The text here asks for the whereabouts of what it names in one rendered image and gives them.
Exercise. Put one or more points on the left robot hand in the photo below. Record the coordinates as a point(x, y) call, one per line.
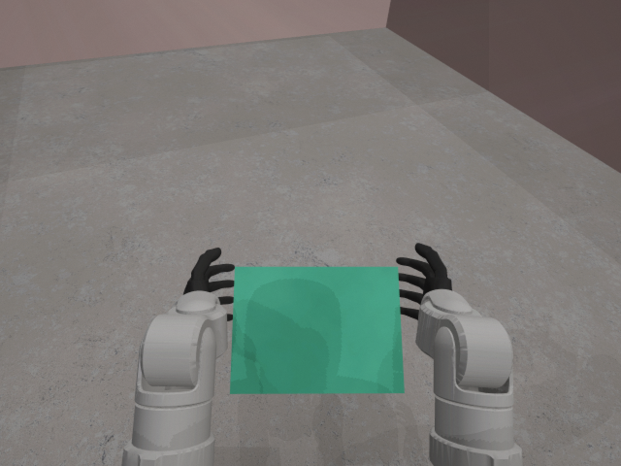
point(203, 271)

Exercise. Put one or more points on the right robot hand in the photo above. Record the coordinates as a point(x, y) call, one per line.
point(435, 273)

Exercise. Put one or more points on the carton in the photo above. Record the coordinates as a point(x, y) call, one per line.
point(303, 330)

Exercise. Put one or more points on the right robot forearm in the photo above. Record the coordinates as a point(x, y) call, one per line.
point(473, 383)

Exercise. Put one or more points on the left robot forearm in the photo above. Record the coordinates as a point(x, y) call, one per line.
point(175, 384)

